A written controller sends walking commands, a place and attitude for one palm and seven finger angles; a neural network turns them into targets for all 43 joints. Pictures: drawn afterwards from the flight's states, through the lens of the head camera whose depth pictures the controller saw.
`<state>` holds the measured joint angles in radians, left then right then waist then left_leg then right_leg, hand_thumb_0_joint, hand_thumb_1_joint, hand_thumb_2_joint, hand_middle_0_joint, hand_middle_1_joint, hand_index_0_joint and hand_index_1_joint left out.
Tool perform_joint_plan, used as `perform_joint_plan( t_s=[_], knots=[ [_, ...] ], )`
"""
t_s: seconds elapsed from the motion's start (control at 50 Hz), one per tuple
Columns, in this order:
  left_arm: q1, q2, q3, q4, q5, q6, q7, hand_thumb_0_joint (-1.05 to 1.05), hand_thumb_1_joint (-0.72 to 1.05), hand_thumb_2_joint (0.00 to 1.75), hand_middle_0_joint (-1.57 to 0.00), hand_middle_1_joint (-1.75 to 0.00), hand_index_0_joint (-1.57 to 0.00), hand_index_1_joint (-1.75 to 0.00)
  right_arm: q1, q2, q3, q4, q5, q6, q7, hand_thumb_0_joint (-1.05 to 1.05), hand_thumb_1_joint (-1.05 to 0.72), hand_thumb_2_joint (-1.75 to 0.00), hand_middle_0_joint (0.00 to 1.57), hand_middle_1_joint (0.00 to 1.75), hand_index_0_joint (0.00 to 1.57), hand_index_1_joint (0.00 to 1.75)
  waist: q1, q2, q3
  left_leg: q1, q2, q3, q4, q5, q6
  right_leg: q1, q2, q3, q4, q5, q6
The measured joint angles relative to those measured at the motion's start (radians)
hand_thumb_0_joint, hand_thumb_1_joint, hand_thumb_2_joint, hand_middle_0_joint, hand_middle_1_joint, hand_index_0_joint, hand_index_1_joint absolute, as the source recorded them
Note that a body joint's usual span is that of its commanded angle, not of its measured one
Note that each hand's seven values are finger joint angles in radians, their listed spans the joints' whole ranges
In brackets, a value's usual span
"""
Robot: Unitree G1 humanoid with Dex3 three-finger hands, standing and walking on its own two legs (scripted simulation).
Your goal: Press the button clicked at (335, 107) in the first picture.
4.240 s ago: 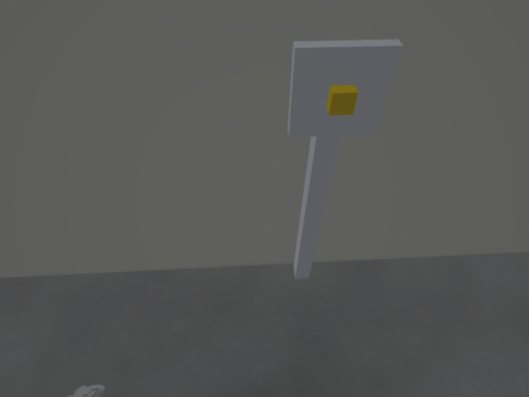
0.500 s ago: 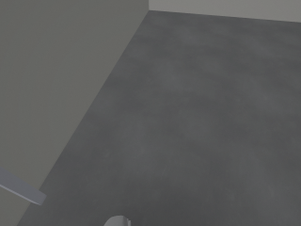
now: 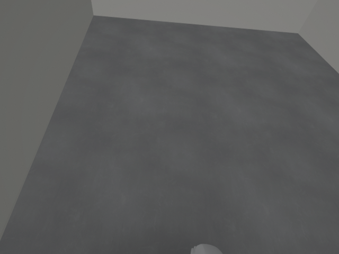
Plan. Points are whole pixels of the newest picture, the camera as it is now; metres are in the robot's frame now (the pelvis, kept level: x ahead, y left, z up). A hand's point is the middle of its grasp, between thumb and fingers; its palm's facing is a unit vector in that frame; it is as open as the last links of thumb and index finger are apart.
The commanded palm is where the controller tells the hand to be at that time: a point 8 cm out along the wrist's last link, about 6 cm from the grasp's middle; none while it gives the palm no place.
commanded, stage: walk to a spot facing it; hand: left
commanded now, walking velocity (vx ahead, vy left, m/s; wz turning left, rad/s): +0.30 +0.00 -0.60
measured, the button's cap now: out of the picture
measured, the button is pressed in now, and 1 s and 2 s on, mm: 0 0 0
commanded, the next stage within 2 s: none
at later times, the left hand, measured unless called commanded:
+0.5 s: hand (146, 182) +0.36 +0.09 -0.19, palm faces -0.32 -0.93 -0.18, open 7.4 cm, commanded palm none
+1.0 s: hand (131, 153) +0.47 +0.16 -0.19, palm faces -0.47 -0.86 -0.20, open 7.4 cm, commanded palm none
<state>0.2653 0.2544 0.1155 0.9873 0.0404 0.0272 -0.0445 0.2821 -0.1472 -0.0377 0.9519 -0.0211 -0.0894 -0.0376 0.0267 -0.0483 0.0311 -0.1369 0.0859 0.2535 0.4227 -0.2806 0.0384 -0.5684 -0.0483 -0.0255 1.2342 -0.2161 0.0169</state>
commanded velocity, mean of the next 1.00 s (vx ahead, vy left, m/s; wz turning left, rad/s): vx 0.15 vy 0.00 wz -0.60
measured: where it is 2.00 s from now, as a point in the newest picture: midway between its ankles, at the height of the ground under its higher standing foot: (161, 236)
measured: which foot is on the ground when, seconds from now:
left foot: down 0.00-0.34, up 0.36-0.82, down 0.84-1.00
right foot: up 0.00-0.34, down 0.36-0.84, up 0.86-1.00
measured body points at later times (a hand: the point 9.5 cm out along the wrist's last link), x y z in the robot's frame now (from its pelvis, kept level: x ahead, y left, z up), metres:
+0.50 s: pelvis +0.20 -0.05 -0.03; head +0.23 -0.05 +0.42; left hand +0.38 +0.14 -0.17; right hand +0.09 -0.25 -0.17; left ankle +0.16 +0.11 -0.63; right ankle +0.23 -0.11 -0.75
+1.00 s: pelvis +0.35 -0.01 -0.01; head +0.39 +0.01 +0.43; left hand +0.50 +0.21 -0.18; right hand +0.36 -0.28 -0.12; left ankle +0.44 +0.05 -0.75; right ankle +0.23 -0.09 -0.65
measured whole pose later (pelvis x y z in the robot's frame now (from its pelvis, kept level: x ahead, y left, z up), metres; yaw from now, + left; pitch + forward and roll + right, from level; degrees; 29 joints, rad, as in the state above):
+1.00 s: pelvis +0.35 -0.01 -0.01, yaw -37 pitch -1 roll -2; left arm 0.31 0.26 0.11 0.96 0.03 0.05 -0.02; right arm 0.09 -0.16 0.00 0.84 -0.03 -0.02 -0.02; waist 0.07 -0.05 0.07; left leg -0.30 0.10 0.17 0.57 -0.25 0.03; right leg -0.46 0.00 0.00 1.21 -0.47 0.04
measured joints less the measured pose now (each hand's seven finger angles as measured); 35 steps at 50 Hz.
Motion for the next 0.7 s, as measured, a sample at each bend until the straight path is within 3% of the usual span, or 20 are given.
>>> perform_joint_plan(
  t_s=[0.1, 0.2, 0.28, 0.34, 0.36, 0.38, 0.42, 0.46, 0.5, 0.58, 0.7],
  knots=[
    [-0.089, -0.003, 0.0, -0.029, 0.003, 0.011, -0.001, 0.01, 0.91, 0.89, -0.2, -0.29, -0.19, -0.29, 0.098, -0.012, 0.0, 0.066, -0.002, 0.003, -0.001, -0.01, -0.94, -0.9, 0.2, 0.3, 0.2, 0.3, -0.027, 0.0, 0.013, 0.085, -0.007, 0.065, -0.049, -0.037, -0.004, -0.079, -0.022, -0.012, -0.054, 0.068, 0.01],
    [-0.178, -0.025, -0.018, -0.041, 0.003, 0.019, -0.008, 0.01, 0.91, 0.9, -0.19, -0.29, -0.19, -0.29, 0.182, -0.007, 0.006, 0.12, -0.01, 0.015, 0.001, 0.0, -0.93, -0.9, 0.2, 0.3, 0.2, 0.3, -0.065, 0.009, 0.046, 0.167, -0.008, 0.122, -0.066, -0.093, -0.022, -0.068, -0.029, -0.067, -0.244, 0.075, -0.001],
    [-0.244, -0.05, -0.036, -0.057, 0.0, 0.009, -0.011, 0.01, 0.91, 0.9, -0.19, -0.29, -0.19, -0.29, 0.229, 0.003, 0.008, 0.146, -0.015, 0.027, 0.007, 0.0, -0.92, -0.9, 0.2, 0.3, 0.2, 0.3, -0.096, 0.026, 0.081, 0.222, 0.01, 0.169, -0.047, -0.156, -0.054, -0.011, 0.006, -0.118, -0.439, 0.025, -0.041],
    [-0.264, -0.061, -0.047, -0.075, -0.001, -0.019, -0.011, 0.01, 0.91, 0.89, -0.2, -0.29, -0.19, -0.29, 0.256, 0.013, 0.009, 0.159, -0.011, 0.042, 0.015, 0.0, -0.91, -0.9, 0.2, 0.3, 0.2, 0.3, -0.099, 0.035, 0.096, 0.222, 0.059, 0.198, 0.1, -0.225, -0.082, 0.079, 0.059, -0.158, -0.565, -0.008, -0.087],
    [-0.257, -0.057, -0.053, -0.081, 0.0, -0.035, -0.011, 0.01, 0.91, 0.89, -0.2, -0.29, -0.19, -0.29, 0.271, 0.021, 0.01, 0.159, -0.005, 0.048, 0.021, 0.0, -0.91, -0.9, 0.2, 0.3, 0.2, 0.3, -0.097, 0.022, 0.089, 0.189, 0.079, 0.189, 0.229, -0.233, -0.087, 0.134, 0.063, -0.163, -0.618, 0.015, -0.11],
    [-0.247, -0.054, -0.055, -0.086, -0.003, -0.053, -0.007, 0.01, 0.91, 0.89, -0.2, -0.29, -0.19, -0.29, 0.275, 0.025, 0.011, 0.157, 0.003, 0.056, 0.026, 0.0, -0.91, -0.9, 0.2, 0.3, 0.2, 0.3, -0.085, 0.01, 0.08, 0.12, 0.09, 0.142, 0.419, -0.244, -0.094, 0.138, 0.061, -0.157, -0.61, 0.068, -0.132],
    [-0.221, -0.053, -0.058, -0.086, -0.021, -0.068, 0.006, 0.01, 0.91, 0.89, -0.2, -0.29, -0.19, -0.3, 0.222, 0.021, 0.006, 0.146, 0.008, 0.075, 0.025, 0.01, -0.91, -0.9, 0.2, 0.3, 0.2, 0.3, -0.082, 0.019, 0.093, -0.042, 0.082, -0.027, 0.766, -0.246, -0.098, 0.144, 0.086, -0.139, -0.542, -0.006, -0.149],
    [-0.177, -0.047, -0.058, -0.072, -0.03, -0.064, 0.017, 0.01, 0.91, 0.89, -0.2, -0.29, -0.2, -0.3, 0.151, 0.019, 0.001, 0.116, 0.004, 0.079, 0.024, 0.01, -0.91, -0.9, 0.2, 0.3, 0.2, 0.3, -0.086, 0.02, 0.091, -0.181, 0.074, -0.131, 0.927, -0.171, -0.102, 0.191, 0.108, -0.115, -0.565, -0.052, -0.146],
    [-0.131, -0.048, -0.057, -0.048, -0.027, -0.061, 0.028, 0.01, 0.91, 0.89, -0.2, -0.29, -0.2, -0.3, 0.076, 0.013, -0.003, 0.072, -0.003, 0.076, 0.023, 0.01, -0.91, -0.89, 0.2, 0.3, 0.2, 0.3, -0.084, 0.025, 0.074, -0.295, 0.086, -0.181, 0.926, -0.115, -0.107, 0.236, 0.125, -0.083, -0.625, -0.039, -0.131],
    [-0.055, -0.047, -0.046, -0.012, -0.02, -0.06, 0.037, 0.0, 0.92, 0.89, -0.2, -0.3, -0.2, -0.3, -0.058, -0.004, -0.008, -0.014, -0.01, 0.068, 0.026, 0.01, -0.91, -0.9, 0.2, 0.3, 0.2, 0.3, -0.065, 0.047, 0.038, -0.446, 0.107, -0.228, 0.769, -0.037, -0.125, 0.292, 0.139, -0.023, -0.709, -0.021, -0.127],
    [0.021, -0.043, -0.041, -0.011, -0.016, -0.063, 0.037, 0.01, 0.92, 0.89, -0.2, -0.3, -0.2, -0.3, -0.198, -0.03, -0.009, -0.074, -0.009, 0.071, 0.037, 0.0, -0.91, -0.9, 0.2, 0.3, 0.2, 0.3, 0.007, 0.057, 0.018, -0.477, 0.067, -0.242, 0.532, 0.026, -0.138, 0.336, 0.135, 0.06, -0.74, -0.044, -0.097]
  ],
)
